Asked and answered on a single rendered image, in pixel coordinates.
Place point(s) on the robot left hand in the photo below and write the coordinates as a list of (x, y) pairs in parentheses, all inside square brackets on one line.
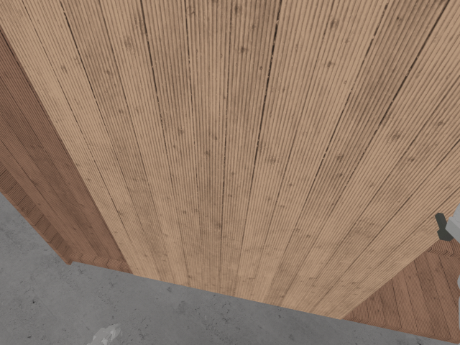
[(106, 335)]

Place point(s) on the robot right hand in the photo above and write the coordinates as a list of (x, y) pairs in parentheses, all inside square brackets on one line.
[(453, 224)]

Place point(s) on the handle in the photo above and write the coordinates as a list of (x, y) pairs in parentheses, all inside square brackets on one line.
[(442, 233)]

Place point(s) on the wardrobe door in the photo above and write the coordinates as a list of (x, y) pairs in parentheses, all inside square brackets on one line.
[(289, 152), (34, 154)]

